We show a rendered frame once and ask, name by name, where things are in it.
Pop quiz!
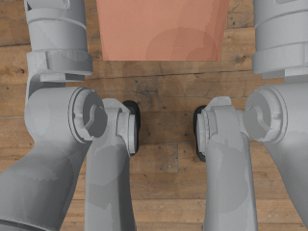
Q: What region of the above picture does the robot left shin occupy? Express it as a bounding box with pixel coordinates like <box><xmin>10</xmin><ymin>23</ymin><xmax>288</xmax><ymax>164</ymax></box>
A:
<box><xmin>102</xmin><ymin>98</ymin><xmax>129</xmax><ymax>113</ymax></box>

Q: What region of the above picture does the robot right forearm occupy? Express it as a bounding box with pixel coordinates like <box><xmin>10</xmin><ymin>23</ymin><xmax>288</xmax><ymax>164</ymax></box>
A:
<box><xmin>251</xmin><ymin>0</ymin><xmax>308</xmax><ymax>84</ymax></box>

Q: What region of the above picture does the robot shin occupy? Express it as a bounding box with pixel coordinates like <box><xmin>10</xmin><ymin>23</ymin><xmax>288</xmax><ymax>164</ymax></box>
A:
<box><xmin>102</xmin><ymin>98</ymin><xmax>129</xmax><ymax>113</ymax></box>
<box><xmin>201</xmin><ymin>96</ymin><xmax>250</xmax><ymax>155</ymax></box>

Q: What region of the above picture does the robot left upper arm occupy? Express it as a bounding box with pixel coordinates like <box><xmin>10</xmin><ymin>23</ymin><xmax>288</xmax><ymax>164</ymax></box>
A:
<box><xmin>0</xmin><ymin>86</ymin><xmax>108</xmax><ymax>231</ymax></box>

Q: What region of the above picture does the robot right upper arm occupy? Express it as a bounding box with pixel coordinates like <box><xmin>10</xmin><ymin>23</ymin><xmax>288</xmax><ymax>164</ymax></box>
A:
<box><xmin>242</xmin><ymin>81</ymin><xmax>308</xmax><ymax>230</ymax></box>

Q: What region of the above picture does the robot left forearm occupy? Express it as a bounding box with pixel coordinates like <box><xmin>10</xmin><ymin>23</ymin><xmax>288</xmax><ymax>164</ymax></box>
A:
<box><xmin>24</xmin><ymin>0</ymin><xmax>93</xmax><ymax>125</ymax></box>

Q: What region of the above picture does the carton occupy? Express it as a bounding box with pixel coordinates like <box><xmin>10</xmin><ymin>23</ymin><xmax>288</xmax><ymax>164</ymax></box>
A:
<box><xmin>96</xmin><ymin>0</ymin><xmax>230</xmax><ymax>62</ymax></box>

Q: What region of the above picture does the robot right shin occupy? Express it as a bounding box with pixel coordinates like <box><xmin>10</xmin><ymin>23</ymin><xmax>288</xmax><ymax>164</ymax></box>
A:
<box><xmin>201</xmin><ymin>96</ymin><xmax>250</xmax><ymax>155</ymax></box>

